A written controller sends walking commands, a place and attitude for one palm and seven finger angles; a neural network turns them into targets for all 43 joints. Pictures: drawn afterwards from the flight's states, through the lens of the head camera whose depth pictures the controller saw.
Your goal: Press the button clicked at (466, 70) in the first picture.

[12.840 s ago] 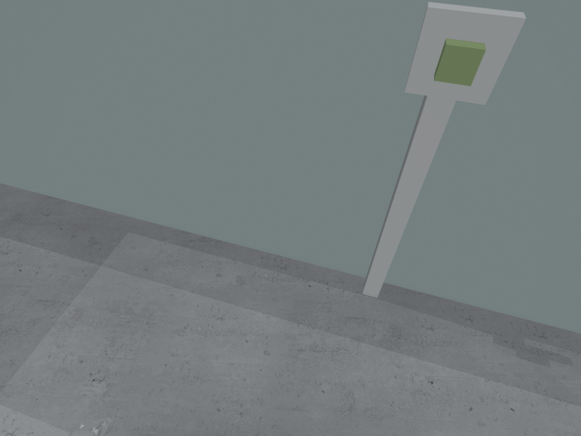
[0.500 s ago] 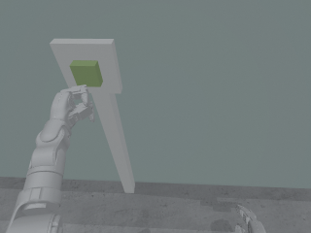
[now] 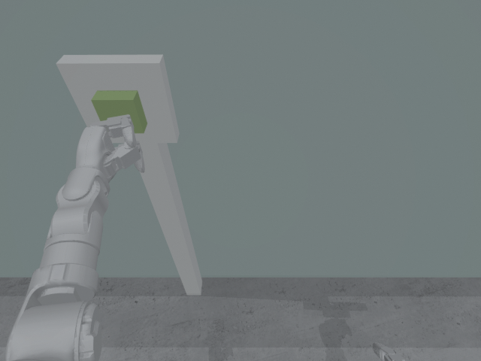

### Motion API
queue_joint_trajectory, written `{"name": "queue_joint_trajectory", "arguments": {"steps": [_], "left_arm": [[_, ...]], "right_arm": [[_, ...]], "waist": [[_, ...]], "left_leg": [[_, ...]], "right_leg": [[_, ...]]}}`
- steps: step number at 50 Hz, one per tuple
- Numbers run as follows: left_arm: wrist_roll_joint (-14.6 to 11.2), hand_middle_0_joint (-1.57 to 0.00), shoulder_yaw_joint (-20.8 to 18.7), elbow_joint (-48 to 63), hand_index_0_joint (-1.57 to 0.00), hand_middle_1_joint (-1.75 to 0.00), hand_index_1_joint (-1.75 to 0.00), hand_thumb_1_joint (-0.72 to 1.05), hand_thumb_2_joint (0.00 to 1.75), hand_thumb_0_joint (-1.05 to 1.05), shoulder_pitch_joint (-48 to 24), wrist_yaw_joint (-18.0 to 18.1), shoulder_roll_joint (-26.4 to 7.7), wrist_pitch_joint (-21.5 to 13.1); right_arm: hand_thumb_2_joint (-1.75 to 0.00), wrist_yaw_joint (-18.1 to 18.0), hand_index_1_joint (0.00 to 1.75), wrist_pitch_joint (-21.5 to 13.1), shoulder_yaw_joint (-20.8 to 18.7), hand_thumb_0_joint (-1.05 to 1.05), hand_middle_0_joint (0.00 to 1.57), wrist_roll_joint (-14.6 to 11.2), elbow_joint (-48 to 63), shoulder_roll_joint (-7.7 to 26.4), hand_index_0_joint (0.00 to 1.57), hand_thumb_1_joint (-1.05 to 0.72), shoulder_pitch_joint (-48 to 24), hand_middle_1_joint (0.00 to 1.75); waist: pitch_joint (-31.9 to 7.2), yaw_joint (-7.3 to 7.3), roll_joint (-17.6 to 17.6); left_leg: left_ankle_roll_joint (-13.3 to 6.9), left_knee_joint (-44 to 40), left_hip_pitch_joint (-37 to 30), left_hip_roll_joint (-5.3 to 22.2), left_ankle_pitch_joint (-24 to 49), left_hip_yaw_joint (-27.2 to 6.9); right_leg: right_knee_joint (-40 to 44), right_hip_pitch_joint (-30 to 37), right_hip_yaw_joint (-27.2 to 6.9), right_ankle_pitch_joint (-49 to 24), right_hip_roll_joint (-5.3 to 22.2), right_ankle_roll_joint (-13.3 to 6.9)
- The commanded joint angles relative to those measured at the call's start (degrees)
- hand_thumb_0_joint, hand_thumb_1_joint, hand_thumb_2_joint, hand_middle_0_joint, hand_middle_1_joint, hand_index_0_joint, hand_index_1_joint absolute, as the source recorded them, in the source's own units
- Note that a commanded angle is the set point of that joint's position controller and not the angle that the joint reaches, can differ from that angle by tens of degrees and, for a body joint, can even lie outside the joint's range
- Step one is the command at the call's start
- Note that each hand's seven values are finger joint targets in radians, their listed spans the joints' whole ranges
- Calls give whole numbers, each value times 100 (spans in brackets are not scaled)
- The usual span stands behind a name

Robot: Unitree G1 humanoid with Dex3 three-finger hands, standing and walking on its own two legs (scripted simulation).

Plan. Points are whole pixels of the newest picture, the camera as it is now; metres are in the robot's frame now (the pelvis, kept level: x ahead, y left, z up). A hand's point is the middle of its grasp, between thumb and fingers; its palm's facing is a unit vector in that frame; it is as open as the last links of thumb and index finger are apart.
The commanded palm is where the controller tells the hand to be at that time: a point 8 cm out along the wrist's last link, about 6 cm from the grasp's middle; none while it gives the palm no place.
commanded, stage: press the button with the knuckle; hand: left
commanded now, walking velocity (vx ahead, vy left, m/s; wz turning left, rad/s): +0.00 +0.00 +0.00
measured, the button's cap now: (121, 111) +0.48 +0.22 +0.18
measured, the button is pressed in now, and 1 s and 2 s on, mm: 0 13 0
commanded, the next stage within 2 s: hold the button down briefly in 0.52 s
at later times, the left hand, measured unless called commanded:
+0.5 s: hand (137, 143) +0.43 +0.19 +0.15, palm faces +0.05 -1.00 -0.01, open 2.9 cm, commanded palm +0.43 +0.23 +0.15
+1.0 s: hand (136, 142) +0.43 +0.19 +0.15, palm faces +0.04 -1.00 -0.01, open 2.9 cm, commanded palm +0.43 +0.23 +0.15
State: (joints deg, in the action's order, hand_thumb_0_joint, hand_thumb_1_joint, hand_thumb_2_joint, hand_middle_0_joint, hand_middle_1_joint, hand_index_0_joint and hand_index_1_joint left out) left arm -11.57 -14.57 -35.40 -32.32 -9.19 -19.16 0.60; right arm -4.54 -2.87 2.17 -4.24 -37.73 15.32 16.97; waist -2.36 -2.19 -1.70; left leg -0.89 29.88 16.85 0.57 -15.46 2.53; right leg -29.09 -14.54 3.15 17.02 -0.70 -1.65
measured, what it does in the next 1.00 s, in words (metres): stands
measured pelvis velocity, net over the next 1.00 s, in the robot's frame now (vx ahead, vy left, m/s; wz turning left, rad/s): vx -0.04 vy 0.00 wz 0.02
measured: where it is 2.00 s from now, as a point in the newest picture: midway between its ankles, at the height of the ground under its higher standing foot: outside the picture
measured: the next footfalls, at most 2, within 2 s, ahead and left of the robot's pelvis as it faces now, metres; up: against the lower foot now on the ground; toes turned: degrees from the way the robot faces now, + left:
none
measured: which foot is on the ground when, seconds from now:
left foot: down 0.00-1.00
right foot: down 0.00-1.00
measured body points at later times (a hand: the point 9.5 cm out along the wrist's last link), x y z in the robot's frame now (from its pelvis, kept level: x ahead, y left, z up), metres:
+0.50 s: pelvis -0.01 +0.00 -0.01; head +0.01 -0.01 +0.44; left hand +0.42 +0.24 +0.16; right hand +0.08 -0.26 -0.12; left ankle +0.00 +0.11 -0.74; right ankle -0.02 -0.10 -0.74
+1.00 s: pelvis -0.04 +0.00 -0.01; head +0.00 +0.00 +0.44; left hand +0.43 +0.24 +0.16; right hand +0.00 -0.27 -0.13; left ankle +0.00 +0.11 -0.74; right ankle -0.02 -0.10 -0.74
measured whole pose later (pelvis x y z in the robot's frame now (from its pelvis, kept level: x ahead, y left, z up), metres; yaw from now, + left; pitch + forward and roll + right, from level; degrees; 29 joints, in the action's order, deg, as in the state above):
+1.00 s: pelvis -0.04 +0.00 -0.01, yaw +1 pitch +6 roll -1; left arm -9.3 -15.0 -65.5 -53.0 -11.4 -25.7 -12.0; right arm -3.9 -7.0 2.5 -3.6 -41.9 16.6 22.6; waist -2.1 -5.5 -1.4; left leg -1.0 36.3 28.3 0.8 -14.5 0.8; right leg -34.4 -24.9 4.8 16.1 -0.8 -1.7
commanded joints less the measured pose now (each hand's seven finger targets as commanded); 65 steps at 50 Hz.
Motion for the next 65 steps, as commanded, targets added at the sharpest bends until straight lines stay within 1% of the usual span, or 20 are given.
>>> {"name": "queue_joint_trajectory", "arguments": {"steps": [1,4,6,8,12,18,22,24,26,29,35,38,40,43,46,52,57,59,62,65], "left_arm": [[-14,-130,-223,1259,-130,-150,-150,90,90,0,-2799,61,-1182,-483],[-5,-130,-227,958,-130,-150,-150,90,90,0,-2997,62,-1190,-534],[23,-130,-111,899,-130,-150,-150,90,90,0,-3238,58,-1088,-579],[58,-130,-180,675,-130,-150,-150,90,90,0,-3453,85,-1234,-622],[60,-130,10,350,-130,-150,-150,90,90,0,-3926,83,-1028,-759],[93,-130,-256,-506,-130,-150,-150,90,90,0,-4373,41,-1448,-1029],[121,-130,-200,-786,-130,-150,-150,90,90,0,-4708,-27,-1468,-1240],[105,-130,-200,-1052,-130,-150,-150,90,90,0,-4899,-52,-1577,-1294],[117,-130,-26,-1077,-130,-150,-150,90,90,0,-5154,-83,-1444,-1373],[99,-130,-203,-1395,-130,-150,-150,90,90,0,-5206,-65,-1698,-1413],[87,-130,-157,-1498,-130,-150,-150,90,90,0,-5475,-73,-1706,-1511],[98,-130,-110,-1664,-130,-150,-150,90,90,0,-5499,-69,-1714,-1508],[121,-130,-84,-1560,-130,-150,-150,90,90,0,-5634,-49,-1709,-1547],[98,-130,-182,-1677,-130,-150,-150,90,90,0,-5557,-45,-1799,-1529],[120,-130,-129,-1664,-130,-150,-150,90,90,0,-5602,-63,-1790,-1541],[144,-130,-329,-1488,-130,-150,-150,90,90,0,-5259,-85,-1832,-1571],[68,-130,-183,-827,-130,-150,-150,90,90,0,-4739,-101,-1420,-1600],[45,-130,-313,-747,-130,-150,-150,90,90,0,-4387,-94,-1522,-1546],[41,-130,-137,-103,-130,-150,-150,90,90,0,-3960,-106,-1284,-1443],[-10,-130,-318,137,-130,-150,-150,90,90,0,-3436,-39,-1373,-1278]], "right_arm": [[-90,-31,30,-264,-298,0,20,14,759,739,20,-90,-239,30],[-90,-37,30,-248,-310,0,20,16,696,767,20,-90,-159,30],[-90,-28,30,-253,-308,0,20,18,669,749,20,-90,-132,30],[-90,-27,30,-239,-309,0,20,24,591,774,20,-90,-53,30],[-90,-17,30,-274,-303,0,20,29,515,772,20,-90,-8,30],[-90,-27,30,-293,-286,0,20,52,364,833,20,-90,175,30],[-90,-15,30,-346,-282,0,20,46,343,839,20,-90,232,30],[-90,-19,30,-344,-271,0,20,33,291,881,20,-90,319,30],[-90,-14,30,-380,-267,0,20,29,279,878,20,-90,331,30],[-90,-16,30,-420,-275,0,20,27,225,944,20,-90,460,30],[-90,-2,30,-511,-286,0,20,35,178,962,20,-90,579,30],[-90,-6,30,-533,-267,0,20,37,162,993,20,-90,638,30],[-90,5,30,-584,-280,0,20,38,160,989,20,-90,658,30],[-90,1,30,-611,-283,0,20,51,140,1012,20,-90,739,30],[-90,1,30,-639,-280,0,20,40,142,1018,20,-90,739,30],[-90,43,30,-666,-310,0,20,76,243,990,20,-90,704,30],[-90,83,30,-677,-321,0,20,75,417,919,20,-90,520,30],[-90,77,30,-654,-327,0,20,55,468,927,20,-90,469,30],[-90,83,30,-654,-314,0,20,28,630,862,20,-90,243,30],[-90,70,30,-620,-317,0,20,18,698,857,20,-90,118,30]], "waist": [[-1653,-44,-1],[-1584,-114,213],[-1629,-133,-36],[-1520,-189,116],[-1533,-280,54],[-1441,-358,314],[-1600,-405,-18],[-1433,-514,234],[-1413,-558,-72],[-1432,-599,185],[-1510,-663,-16],[-1310,-707,126],[-1442,-700,-128],[-1482,-722,130],[-1412,-728,-24],[-1639,-543,-67],[-1711,-375,-217],[-1669,-317,153],[-1718,-181,-234],[-1593,-83,125]], "left_leg": [[-161,-138,-1111,8,1712,-326],[-178,-121,-1021,8,1604,-305],[-165,-97,-1103,-1,1637,-313],[-167,-77,-989,11,1502,-346],[-165,-55,-1016,-7,1316,-381],[-195,12,-632,-24,903,-375],[-179,56,-648,-44,749,-370],[-187,42,-419,-21,534,-398],[-165,36,-474,-23,386,-419],[-184,47,-240,-8,141,-419],[-180,50,-130,-15,-221,-430],[-181,24,106,-7,-495,-462],[-166,15,3,-16,-592,-468],[-184,33,117,3,-617,-482],[-173,22,112,8,-657,-457],[-156,57,-50,-3,-440,-499],[-141,32,-446,16,-64,-509],[-171,19,-371,22,79,-468],[-141,-30,-598,14,223,-460],[-160,-71,-609,30,387,-460]], "right_leg": [[271,70,-198,-1931,38,10],[294,11,-209,-1873,30,31],[269,-87,-208,-1862,36,20],[286,-158,-195,-1712,28,23],[279,-365,-202,-1521,28,24],[283,-425,-263,-1222,37,53],[239,-555,-309,-1086,41,55],[264,-625,-314,-896,35,83],[257,-810,-308,-705,32,68],[282,-810,-356,-470,23,104],[288,-940,-385,-125,20,125],[294,-1019,-381,118,18,124],[270,-1078,-386,191,17,122],[271,-1019,-382,221,6,134],[265,-1107,-379,259,5,133],[163,-1020,-313,90,-17,91],[127,-986,-233,-222,-54,50],[150,-771,-235,-350,-60,57],[141,-715,-211,-468,-47,20],[179,-545,-194,-635,-56,17]]}}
